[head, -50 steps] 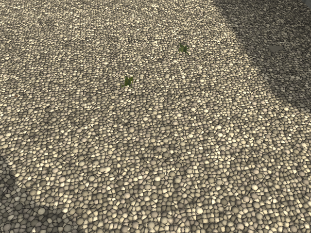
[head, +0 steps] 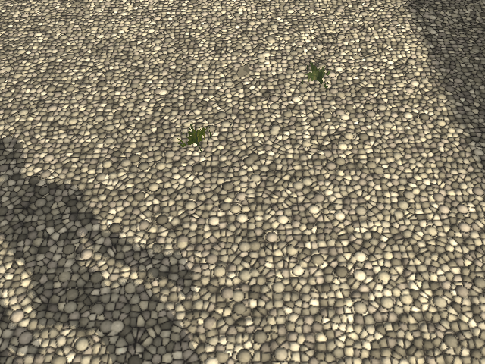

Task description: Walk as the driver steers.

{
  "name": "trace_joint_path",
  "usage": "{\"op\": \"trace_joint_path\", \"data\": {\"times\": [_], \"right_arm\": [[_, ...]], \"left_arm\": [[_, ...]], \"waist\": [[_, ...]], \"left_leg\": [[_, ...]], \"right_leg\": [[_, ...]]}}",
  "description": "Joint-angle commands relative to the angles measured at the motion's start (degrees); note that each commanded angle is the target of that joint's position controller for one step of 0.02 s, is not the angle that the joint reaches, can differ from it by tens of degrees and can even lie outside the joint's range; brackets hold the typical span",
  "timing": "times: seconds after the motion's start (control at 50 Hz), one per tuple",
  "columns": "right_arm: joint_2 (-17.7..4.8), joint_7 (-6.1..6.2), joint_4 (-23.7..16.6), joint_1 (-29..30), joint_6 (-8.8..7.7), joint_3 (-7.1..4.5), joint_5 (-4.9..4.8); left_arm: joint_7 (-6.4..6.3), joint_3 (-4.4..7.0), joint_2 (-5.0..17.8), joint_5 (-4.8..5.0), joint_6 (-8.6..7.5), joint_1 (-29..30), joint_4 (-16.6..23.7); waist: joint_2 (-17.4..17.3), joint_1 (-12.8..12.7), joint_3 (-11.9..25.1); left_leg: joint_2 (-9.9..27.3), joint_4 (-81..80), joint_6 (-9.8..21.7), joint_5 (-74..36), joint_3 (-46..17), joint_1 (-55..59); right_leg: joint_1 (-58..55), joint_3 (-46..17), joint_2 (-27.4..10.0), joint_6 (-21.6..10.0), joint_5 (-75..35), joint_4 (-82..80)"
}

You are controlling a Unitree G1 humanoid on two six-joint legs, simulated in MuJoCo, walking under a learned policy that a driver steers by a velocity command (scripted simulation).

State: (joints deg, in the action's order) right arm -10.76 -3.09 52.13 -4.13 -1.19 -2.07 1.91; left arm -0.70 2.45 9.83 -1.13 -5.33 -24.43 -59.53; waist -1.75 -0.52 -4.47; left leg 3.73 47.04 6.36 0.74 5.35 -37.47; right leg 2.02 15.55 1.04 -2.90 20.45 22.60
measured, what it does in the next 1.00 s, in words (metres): walks ahead, turning left: left foot, then right foot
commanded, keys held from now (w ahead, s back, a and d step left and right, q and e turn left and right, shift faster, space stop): w+q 0.30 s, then w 0.70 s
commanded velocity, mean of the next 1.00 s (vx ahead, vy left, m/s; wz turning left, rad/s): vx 0.50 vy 0.00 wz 0.29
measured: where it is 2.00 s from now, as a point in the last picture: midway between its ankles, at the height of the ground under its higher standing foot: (186, 208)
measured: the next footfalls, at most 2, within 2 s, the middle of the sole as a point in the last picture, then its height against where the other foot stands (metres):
left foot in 0.14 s outside the picture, level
right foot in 0.64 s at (273, 330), level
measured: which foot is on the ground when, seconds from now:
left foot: up 0.00-0.12, down 0.14-0.64, up 0.66-1.00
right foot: down 0.00-0.14, up 0.16-0.62, down 0.64-1.00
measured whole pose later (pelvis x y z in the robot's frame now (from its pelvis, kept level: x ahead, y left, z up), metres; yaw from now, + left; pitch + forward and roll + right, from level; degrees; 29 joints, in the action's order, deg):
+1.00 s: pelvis +0.54 +0.03 +0.01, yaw +17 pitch +0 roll -1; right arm -13.0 -2.2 50.7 -8.2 -2.1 -2.5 2.0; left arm 0.6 2.4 10.2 -0.6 -5.3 -25.1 -56.6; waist -2.8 -1.9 -1.6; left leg 5.8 49.8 1.5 5.2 0.9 -36.3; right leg 0.1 3.5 4.6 -4.6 11.6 11.1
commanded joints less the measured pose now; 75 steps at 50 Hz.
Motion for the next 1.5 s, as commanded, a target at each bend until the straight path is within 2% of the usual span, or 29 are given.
{"op": "trace_joint_path", "data": {"times": [0.02, 0.08, 0.12, 0.14, 0.16, 0.18, 0.2, 0.24, 0.3, 0.52, 0.58, 0.62, 0.64, 0.66, 0.68, 0.72, 0.78, 0.96, 1.08, 1.14, 1.18, 1.2, 1.22, 1.24, 1.26, 1.3, 1.34, 1.42, 1.5], "right_arm": [[-1.77, -0.59, -4.28, 3.37, -0.27, -0.25, -0.12], [-2.52, -0.2, -4.38, 1.52, -0.35, -1.1, 0.37], [-4.3, 0.42, -1.98, -8.16, -0.87, -2.37, 0.35], [-8.41, 1.08, -0.04, -16.57, -1.21, -3.9, 1.28], [-16.03, 1.76, -0.58, -18.61, -0.94, -5.7, 1.37], [-16.17, 1.85, -0.14, -21.41, 0.18, -5.75, -0.36], [-15.09, 2.57, -0.03, -17.73, 0.52, -5.29, -0.6], [-10.76, 3.07, -0.73, -11.69, -0.23, -4.19, -1.21], [-9.62, 3.11, -1.3, -10.71, -2.32, -3.57, -1.71], [-10.38, 2.83, 1.92, -21.85, -3.5, -3.3, -1.04], [-11.72, 3.36, 1.71, -20.21, -3.79, -3.45, -0.58], [-12.67, 3.5, 1.58, -18.11, -3.9, -3.6, -0.5], [-11.47, 3.36, 1.5, -18.58, -3.98, -3.16, -0.55], [-6.68, 3.11, -0.31, -21.81, -4.13, -1.85, -2.01], [-5.29, 2.79, 0.37, -28.13, -4.09, -1.84, -3.13], [-8.92, 2.64, -0.09, -18.95, -3.59, -2.35, -1.04], [-6.55, 1.83, -0.44, -17.05, -2.73, -1.8, 0.11], [-4.63, 0.86, -4.95, -1.62, -1.47, -0.78, 0.07], [-4.08, 1.0, -7.88, 6.73, -1.97, -0.03, -0.46], [-5.24, 1.44, -7.6, 4.25, -2.51, -0.6, -0.46], [-6.92, 2.32, -3.64, -7.56, -3.17, -1.69, -0.16], [-9.35, 2.96, -0.89, -16.81, -3.76, -2.66, 0.85], [-15.04, 3.53, -0.26, -23.99, -3.95, -4.05, 2.25], [-15.81, 2.81, 0.01, -22.63, -3.04, -4.46, 0.3], [-13.01, 2.5, -0.85, -16.32, -2.66, -3.83, -1.16], [-7.03, 2.3, -1.47, -9.87, -3.3, -2.13, -1.11], [-5.43, 2.77, -0.06, -10.33, -4.13, -1.52, -1.2], [-7.6, 3.01, 1.91, -14.96, -5.66, -2.01, -1.2], [-6.37, 3.55, 2.71, -16.83, -5.65, -1.16, -1.2]], "left_arm": [[-0.73, 1.62, 8.17, 0.01, 0.0, -2.01, 2.43], [-1.13, 2.19, 9.92, -0.79, 1.04, -3.12, 2.17], [-0.96, 2.63, 11.7, -0.97, 1.87, -2.84, 2.78], [-0.58, 2.55, 11.82, -0.25, 1.84, -0.64, 4.57], [0.86, 1.26, 5.31, 0.56, 1.39, -1.48, 9.2], [1.25, 2.13, 9.75, 0.01, 0.83, 8.09, 11.63], [1.45, 1.77, 8.75, 0.33, 0.06, 11.76, 13.51], [1.02, 1.77, 8.18, 0.03, -0.12, 9.13, 11.94], [0.99, 1.63, 7.03, -1.77, 2.83, 7.3, 11.44], [2.55, 0.88, 6.65, -0.54, 2.74, 25.98, 17.49], [2.57, 1.42, 8.25, -0.38, 2.01, 23.39, 17.53], [1.75, 2.42, 9.72, -0.37, 1.3, 13.07, 14.29], [1.09, 3.14, 11.44, -1.03, 0.67, 4.31, 11.69], [0.49, 4.14, 16.63, -2.46, 0.21, -3.89, 11.1], [1.21, 5.22, 20.54, -1.95, 0.92, -4.04, 9.47], [1.9, 2.88, 10.51, -0.14, 1.32, 7.6, 11.74], [1.52, 1.62, 7.25, -0.1, 0.32, 8.7, 10.16], [1.18, 1.37, 7.99, 0.68, -0.68, -1.9, 5.17], [0.47, 1.16, 8.8, 0.21, -0.42, -5.2, 3.16], [-0.08, 1.33, 9.74, -0.12, -0.09, -3.49, 2.73], [-0.08, 1.49, 10.54, -0.13, 0.41, -1.62, 2.75], [0.03, 1.11, 9.66, 0.22, 0.51, -1.5, 3.37], [0.5, -0.06, 5.19, 1.94, 0.5, -4.51, 5.61], [0.48, 0.75, 6.58, 1.86, 0.66, -7.27, 4.9], [0.36, 1.46, 9.04, 0.69, 0.99, -2.96, 5.4], [1.03, 1.06, 6.83, 0.28, 0.82, 2.08, 6.24], [1.72, 0.93, 5.64, -1.08, 2.25, 0.9, 5.51], [2.51, 1.17, 5.56, -0.56, 3.88, 5.02, 6.35], [2.11, 1.0, 4.97, -0.23, 3.92, 10.13, 7.94]], "waist": [[3.88, 0.56, -1.76], [5.02, 1.18, 0.51], [5.33, 5.04, 6.42], [1.78, 9.46, 10.91], [-12.43, 6.27, 16.09], [-3.5, 9.16, 16.3], [-1.44, 7.22, 8.08], [3.74, 1.36, 1.97], [2.6, -1.57, 3.44], [-2.7, 5.26, 0.26], [-3.66, 3.16, -0.21], [-2.23, -2.01, 3.91], [0.81, -5.44, 9.67], [9.65, -6.52, 18.36], [20.91, -3.27, 20.82], [4.44, -0.84, 5.43], [6.54, 1.59, 3.04], [5.51, -0.87, -0.16], [6.29, -2.55, -1.43], [6.36, -0.17, -0.35], [5.36, 5.06, 6.0], [3.45, 8.26, 11.62], [-6.47, 8.26, 19.48], [-10.88, 6.18, 22.28], [-3.9, 3.8, 13.44], [-0.36, 1.1, 3.83], [-1.71, -1.2, 2.64], [-1.06, -1.2, 1.24], [-1.1, -1.13, -0.11]], "left_leg": [[-0.56, -5.58, 1.83, 1.76, 1.17, 4.42], [-5.62, -8.43, 4.05, 12.0, 5.23, 8.98], [-9.5, -13.04, 6.59, 15.1, 5.42, 21.11], [-5.1, -19.08, 9.63, 15.64, -3.55, 34.08], [13.76, -23.36, 19.48, 15.0, -34.82, 52.87], [15.61, -31.27, 20.06, 20.08, -47.96, 55.03], [15.74, -32.14, 17.65, 19.0, -40.42, 49.34], [10.34, -33.21, 12.72, 5.46, -29.3, 35.88], [5.59, -33.77, 11.72, -9.73, -21.38, 28.41], [4.94, -34.74, 6.28, -9.57, -16.62, 36.75], [7.11, -32.6, 4.54, -13.17, -17.44, 38.16], [5.03, -21.1, 2.69, -25.22, -14.84, 38.09], [1.75, -8.96, 1.63, -22.13, -12.11, 34.03], [-3.61, 10.2, -0.2, -2.52, -8.62, 21.71], [-11.37, 21.81, -0.89, 29.96, -9.12, 8.21], [-4.13, 24.06, 0.25, 20.14, -11.85, 3.87], [-0.16, 17.53, -1.14, 14.19, -9.61, 8.11], [2.01, 3.53, -5.31, 3.68, -3.33, -2.54], [-0.64, -11.5, -3.8, 1.32, -1.03, 2.2], [-2.66, -15.3, -1.16, 6.14, -0.81, 8.08], [-6.16, -20.33, 1.15, 6.57, 0.61, 22.39], [-2.22, -20.87, 3.13, 6.08, -3.46, 36.34], [14.11, -23.03, 8.08, 12.39, -25.53, 52.04], [20.65, -30.51, 12.43, 11.86, -44.62, 54.37], [18.02, -31.29, 10.87, 15.52, -36.88, 46.71], [12.47, -36.03, 7.3, 12.44, -24.56, 32.84], [8.91, -38.29, 5.17, 7.04, -18.24, 27.46], [8.38, -41.62, 4.36, 3.41, -11.38, 28.24], [6.95, -37.58, 1.69, -24.65, -1.82, 29.86]], "right_leg": [[0.31, -4.73, -18.25, -3.99, -36.83, -8.71], [-6.24, -1.47, -17.72, -3.79, -56.7, 1.62], [-4.53, -0.14, -17.61, -3.56, -59.72, 19.26], [5.41, 0.61, -15.96, -1.52, -48.47, 34.66], [31.21, -0.83, -4.23, 1.96, 4.65, 57.36], [42.4, -14.15, -0.06, 2.18, 9.4, 62.17], [47.06, -16.79, -4.22, 1.59, 4.77, 59.05], [39.01, -17.08, -7.52, 1.74, 0.0, 47.57], [30.02, -16.28, -7.15, 3.84, -1.29, 41.19], [32.25, -13.39, -4.88, 2.75, -19.64, 13.93], [26.35, -13.69, -3.62, 0.4, -14.73, 9.44], [13.97, -12.13, -0.38, -1.2, -11.94, 4.79], [2.45, -14.22, -2.42, -2.64, -11.78, 3.45], [-11.87, -34.03, -17.38, -6.56, -3.28, 0.85], [-17.0, -57.56, -25.09, -11.91, -0.24, -8.71], [-1.26, -44.47, -20.21, -9.08, 7.54, -10.33], [5.44, -29.96, -13.77, -6.21, -11.93, -12.88], [0.32, -20.27, -11.1, -7.55, -30.24, -15.44], [-4.57, -18.43, -12.63, -7.63, -36.7, -13.77], [-7.62, -17.67, -14.16, -6.71, -48.38, -8.44], [-7.04, -15.67, -12.31, -5.13, -57.92, 5.86], [1.08, -14.2, -10.0, -4.12, -48.05, 18.07], [17.9, -10.53, -3.36, -1.82, -20.95, 38.53], [28.65, -15.18, 3.42, -1.71, 9.32, 50.93], [32.52, -18.7, -0.85, -2.37, 5.09, 52.92], [30.64, -18.22, -4.88, -2.26, -1.74, 46.4], [26.17, -17.72, -6.37, -1.08, -3.83, 42.12], [31.01, -18.02, -6.51, 0.08, -9.66, 39.21], [32.54, -16.2, -4.75, 1.18, -15.9, 30.38]]}}
Keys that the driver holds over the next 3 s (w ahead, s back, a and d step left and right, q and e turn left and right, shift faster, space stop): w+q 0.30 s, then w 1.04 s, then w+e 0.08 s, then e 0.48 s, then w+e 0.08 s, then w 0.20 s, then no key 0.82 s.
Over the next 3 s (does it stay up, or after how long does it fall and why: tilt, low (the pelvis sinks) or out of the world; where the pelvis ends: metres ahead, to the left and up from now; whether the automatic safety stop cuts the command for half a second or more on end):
stays up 1.03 0.18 0.01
